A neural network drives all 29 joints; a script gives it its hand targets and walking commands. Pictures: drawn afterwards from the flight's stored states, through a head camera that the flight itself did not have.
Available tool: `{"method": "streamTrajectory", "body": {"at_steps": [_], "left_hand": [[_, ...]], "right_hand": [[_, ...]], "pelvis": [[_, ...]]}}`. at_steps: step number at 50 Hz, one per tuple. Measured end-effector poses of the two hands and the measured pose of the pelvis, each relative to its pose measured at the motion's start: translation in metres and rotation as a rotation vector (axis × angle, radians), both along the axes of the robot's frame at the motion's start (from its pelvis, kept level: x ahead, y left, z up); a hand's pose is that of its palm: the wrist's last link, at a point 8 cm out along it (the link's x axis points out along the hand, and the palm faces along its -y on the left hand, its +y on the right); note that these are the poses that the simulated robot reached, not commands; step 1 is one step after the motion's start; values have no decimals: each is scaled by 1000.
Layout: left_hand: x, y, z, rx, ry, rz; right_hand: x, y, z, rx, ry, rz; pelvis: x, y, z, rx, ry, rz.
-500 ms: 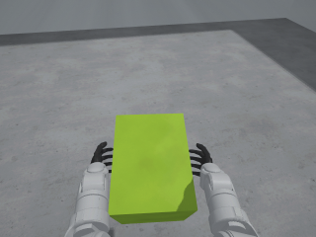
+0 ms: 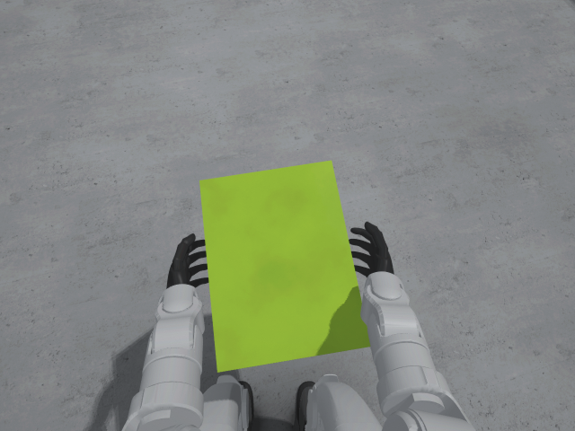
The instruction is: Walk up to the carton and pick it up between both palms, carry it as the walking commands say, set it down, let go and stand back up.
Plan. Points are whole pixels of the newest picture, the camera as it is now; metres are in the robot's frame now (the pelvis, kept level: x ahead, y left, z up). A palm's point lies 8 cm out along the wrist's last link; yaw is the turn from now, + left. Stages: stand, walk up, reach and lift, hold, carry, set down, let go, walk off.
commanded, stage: set down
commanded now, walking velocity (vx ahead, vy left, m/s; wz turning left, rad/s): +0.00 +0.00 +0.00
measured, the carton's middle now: (281, 268) +0.37 +0.01 -0.17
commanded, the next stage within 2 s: none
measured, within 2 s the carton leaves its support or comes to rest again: neither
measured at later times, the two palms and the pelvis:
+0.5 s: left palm (192, 281) +0.34 +0.17 -0.16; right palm (356, 272) +0.36 -0.12 -0.15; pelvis -0.03 +0.01 -0.08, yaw +0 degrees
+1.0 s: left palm (205, 276) +0.38 +0.16 -0.24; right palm (347, 273) +0.39 -0.13 -0.23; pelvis -0.03 +0.00 -0.15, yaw -1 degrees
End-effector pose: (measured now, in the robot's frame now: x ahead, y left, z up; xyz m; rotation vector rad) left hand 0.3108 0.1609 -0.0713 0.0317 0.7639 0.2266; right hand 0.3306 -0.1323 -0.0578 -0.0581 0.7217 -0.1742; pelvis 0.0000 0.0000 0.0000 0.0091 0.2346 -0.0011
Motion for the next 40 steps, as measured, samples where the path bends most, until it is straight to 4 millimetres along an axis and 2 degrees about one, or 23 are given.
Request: {"method": "streamTrajectory", "body": {"at_steps": [14,40], "left_hand": [[19,5,-54,-9,-45,57],[52,3,-141,-36,-64,98]], "right_hand": [[16,8,-56,-29,-43,10],[46,8,-142,-21,-36,-14]], "pelvis": [[-25,4,-46,-1,129,-1],[-28,6,-124,-2,326,-15]]}}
